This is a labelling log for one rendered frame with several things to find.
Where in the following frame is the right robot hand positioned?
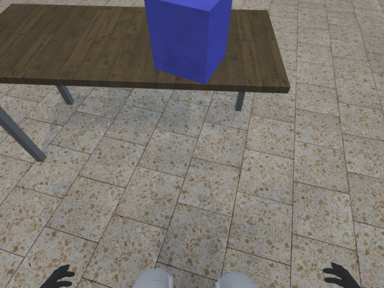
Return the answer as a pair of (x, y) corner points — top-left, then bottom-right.
(323, 263), (361, 288)

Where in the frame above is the robot thigh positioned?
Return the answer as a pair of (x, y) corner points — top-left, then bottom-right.
(131, 269), (173, 288)
(215, 272), (260, 288)

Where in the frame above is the left robot hand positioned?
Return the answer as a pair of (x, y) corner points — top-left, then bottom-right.
(40, 265), (75, 288)

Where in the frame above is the carton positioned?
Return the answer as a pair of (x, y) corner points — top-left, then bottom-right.
(144, 0), (232, 85)

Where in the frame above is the robot left thigh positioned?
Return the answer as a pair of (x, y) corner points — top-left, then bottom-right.
(131, 269), (173, 288)

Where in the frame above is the robot right thigh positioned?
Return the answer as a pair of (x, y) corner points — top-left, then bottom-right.
(215, 272), (260, 288)

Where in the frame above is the table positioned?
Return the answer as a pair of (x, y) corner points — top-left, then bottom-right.
(0, 4), (290, 162)

